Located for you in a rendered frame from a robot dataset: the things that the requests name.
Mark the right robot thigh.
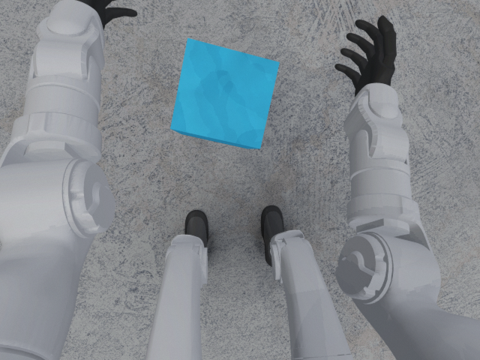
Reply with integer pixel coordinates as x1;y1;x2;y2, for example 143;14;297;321
271;237;353;360

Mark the carton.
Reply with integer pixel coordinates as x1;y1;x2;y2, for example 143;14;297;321
170;38;280;149

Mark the right robot hand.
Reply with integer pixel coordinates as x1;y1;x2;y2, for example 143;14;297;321
334;15;397;96

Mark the left robot forearm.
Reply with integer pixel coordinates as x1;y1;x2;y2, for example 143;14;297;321
0;0;105;169

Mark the right robot forearm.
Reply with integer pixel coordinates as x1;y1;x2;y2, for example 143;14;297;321
343;83;434;255

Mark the left robot hand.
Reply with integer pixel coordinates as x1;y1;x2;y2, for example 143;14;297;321
77;0;137;30

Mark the left robot upper arm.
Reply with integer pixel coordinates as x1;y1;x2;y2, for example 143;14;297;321
0;157;116;360

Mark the left robot thigh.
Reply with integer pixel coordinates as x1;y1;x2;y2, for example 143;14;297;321
145;241;208;360

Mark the right robot upper arm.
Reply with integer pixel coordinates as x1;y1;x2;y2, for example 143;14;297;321
335;232;480;360

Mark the robot thigh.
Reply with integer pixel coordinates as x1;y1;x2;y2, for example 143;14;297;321
271;237;353;360
145;241;208;360

